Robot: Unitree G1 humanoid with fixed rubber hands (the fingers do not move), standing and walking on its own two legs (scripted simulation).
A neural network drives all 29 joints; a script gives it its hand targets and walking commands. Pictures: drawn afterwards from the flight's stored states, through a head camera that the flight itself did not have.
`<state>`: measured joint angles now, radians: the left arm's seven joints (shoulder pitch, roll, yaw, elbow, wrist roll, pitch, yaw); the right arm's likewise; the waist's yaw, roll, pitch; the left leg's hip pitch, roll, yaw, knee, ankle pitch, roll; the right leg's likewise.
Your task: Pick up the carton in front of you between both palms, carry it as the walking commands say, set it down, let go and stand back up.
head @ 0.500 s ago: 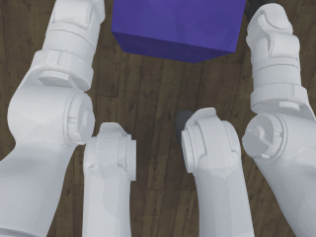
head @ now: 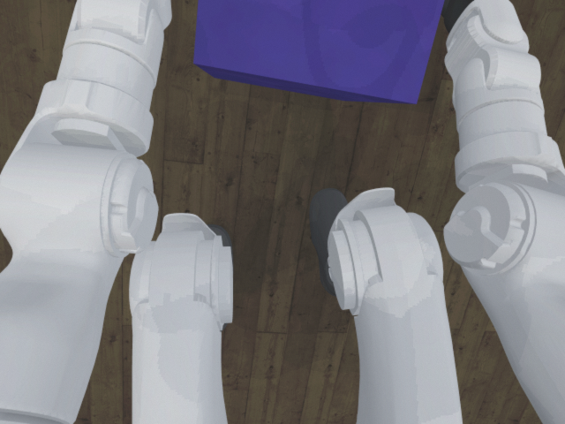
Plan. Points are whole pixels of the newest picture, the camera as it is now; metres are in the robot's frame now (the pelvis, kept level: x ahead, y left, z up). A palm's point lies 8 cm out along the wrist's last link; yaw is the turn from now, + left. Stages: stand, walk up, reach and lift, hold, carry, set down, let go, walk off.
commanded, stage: set down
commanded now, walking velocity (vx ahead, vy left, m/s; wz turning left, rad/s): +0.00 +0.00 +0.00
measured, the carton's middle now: out of the picture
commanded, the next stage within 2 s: let go in 1.24 s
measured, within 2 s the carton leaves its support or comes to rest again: neither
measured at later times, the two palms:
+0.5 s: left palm out of the picture +0.60 +0.09 -0.08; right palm out of the picture +0.52 -0.27 -0.08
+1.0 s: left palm out of the picture +0.61 +0.11 +0.07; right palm out of the picture +0.52 -0.28 +0.07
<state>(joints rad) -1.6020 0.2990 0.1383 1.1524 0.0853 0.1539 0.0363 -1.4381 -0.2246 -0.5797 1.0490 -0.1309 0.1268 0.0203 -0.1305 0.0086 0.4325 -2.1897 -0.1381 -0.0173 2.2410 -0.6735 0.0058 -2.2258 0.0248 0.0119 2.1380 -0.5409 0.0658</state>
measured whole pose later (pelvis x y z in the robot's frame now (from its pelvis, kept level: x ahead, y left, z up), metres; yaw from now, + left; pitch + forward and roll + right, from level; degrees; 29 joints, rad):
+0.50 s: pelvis -0.01 -0.01 +0.03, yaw -1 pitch +38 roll -1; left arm -1.58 0.45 0.03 1.11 -0.13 0.21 0.07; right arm -1.39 -0.28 -0.28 0.94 0.17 0.17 -0.14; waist -0.14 0.03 0.28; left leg -2.13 -0.06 -0.01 2.11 -0.64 0.00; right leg -2.20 0.02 -0.01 2.01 -0.48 0.00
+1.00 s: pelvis +0.02 -0.01 +0.16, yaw +0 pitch +48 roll +0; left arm -1.40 0.40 0.13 0.97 -0.03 0.27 0.03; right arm -1.19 -0.25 -0.36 0.77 0.10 0.24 -0.07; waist -0.14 0.04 0.01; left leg -1.91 -0.07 -0.03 1.61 -0.53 0.00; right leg -1.97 0.02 0.01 1.54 -0.41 0.01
